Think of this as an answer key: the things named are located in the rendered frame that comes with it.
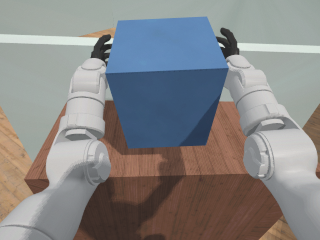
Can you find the robot right forearm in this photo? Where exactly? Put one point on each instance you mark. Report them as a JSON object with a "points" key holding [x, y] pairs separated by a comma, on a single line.
{"points": [[254, 99]]}

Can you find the carton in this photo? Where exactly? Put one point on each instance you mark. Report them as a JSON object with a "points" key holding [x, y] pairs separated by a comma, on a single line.
{"points": [[166, 78]]}

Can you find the pedestal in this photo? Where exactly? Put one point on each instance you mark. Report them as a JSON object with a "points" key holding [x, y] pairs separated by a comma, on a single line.
{"points": [[199, 192]]}

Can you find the robot right upper arm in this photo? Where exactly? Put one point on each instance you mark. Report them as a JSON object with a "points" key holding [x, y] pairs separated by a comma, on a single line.
{"points": [[285, 161]]}

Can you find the robot left forearm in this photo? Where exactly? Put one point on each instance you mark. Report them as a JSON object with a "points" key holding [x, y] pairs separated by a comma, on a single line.
{"points": [[83, 118]]}

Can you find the left robot hand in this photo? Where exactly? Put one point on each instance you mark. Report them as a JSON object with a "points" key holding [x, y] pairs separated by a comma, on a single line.
{"points": [[100, 47]]}

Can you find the robot left upper arm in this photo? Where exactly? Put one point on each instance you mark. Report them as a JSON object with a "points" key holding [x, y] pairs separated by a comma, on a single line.
{"points": [[74, 170]]}

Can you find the right robot hand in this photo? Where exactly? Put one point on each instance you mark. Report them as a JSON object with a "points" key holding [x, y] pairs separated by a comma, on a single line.
{"points": [[230, 44]]}

